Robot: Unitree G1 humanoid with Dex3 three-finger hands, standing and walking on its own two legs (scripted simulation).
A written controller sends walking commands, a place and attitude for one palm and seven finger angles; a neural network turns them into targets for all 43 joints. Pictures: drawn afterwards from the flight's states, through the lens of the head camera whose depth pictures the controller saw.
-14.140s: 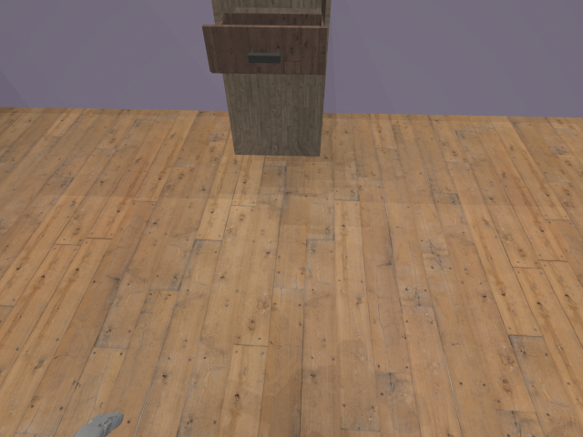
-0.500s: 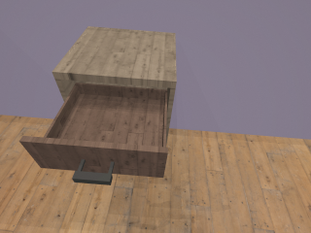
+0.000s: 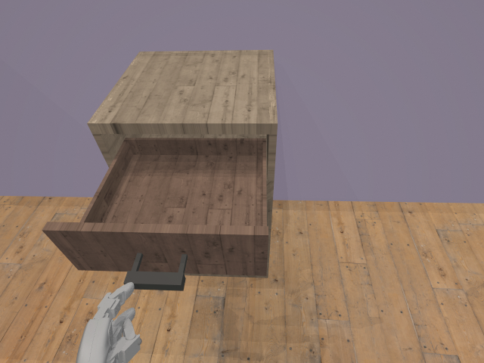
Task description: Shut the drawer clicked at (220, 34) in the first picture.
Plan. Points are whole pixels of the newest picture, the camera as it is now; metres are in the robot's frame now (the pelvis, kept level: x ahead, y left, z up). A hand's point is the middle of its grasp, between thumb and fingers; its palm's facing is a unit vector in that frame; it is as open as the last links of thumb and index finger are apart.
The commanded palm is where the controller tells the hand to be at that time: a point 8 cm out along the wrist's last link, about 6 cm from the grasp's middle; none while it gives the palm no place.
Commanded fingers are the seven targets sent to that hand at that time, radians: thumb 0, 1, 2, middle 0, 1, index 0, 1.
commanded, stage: raise the hand and make a fist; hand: left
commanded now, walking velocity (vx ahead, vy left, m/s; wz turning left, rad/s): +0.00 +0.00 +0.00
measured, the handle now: (158, 269) +0.31 +0.18 -0.06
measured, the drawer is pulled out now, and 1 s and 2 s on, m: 0.30 0.28 0.28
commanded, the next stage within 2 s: bring the fist close to the handle in 1.70 s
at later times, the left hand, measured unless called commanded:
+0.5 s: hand (176, 352) +0.16 +0.11 -0.01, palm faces -0.08 -1.00 -0.05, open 4.5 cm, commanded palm +0.11 +0.19 -0.01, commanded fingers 0.00 0.90 0.90 -0.92 -1.08 -0.92 -1.08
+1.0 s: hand (148, 356) +0.14 +0.14 +0.03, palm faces +0.00 -1.00 -0.06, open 3.1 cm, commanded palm +0.10 +0.19 +0.03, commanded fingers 0.00 0.90 0.90 -1.40 -1.60 -1.40 -1.60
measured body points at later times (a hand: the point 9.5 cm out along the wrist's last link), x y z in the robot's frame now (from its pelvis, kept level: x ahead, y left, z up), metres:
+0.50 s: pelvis -0.02 -0.05 -0.07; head +0.04 -0.06 +0.38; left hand +0.16 +0.16 +0.00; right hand +0.20 -0.24 -0.14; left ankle -0.01 +0.05 -0.73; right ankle +0.02 -0.11 -0.73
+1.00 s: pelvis -0.01 -0.04 -0.05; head +0.03 -0.04 +0.40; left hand +0.14 +0.19 +0.03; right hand +0.20 -0.27 -0.10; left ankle -0.01 +0.05 -0.73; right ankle +0.02 -0.11 -0.73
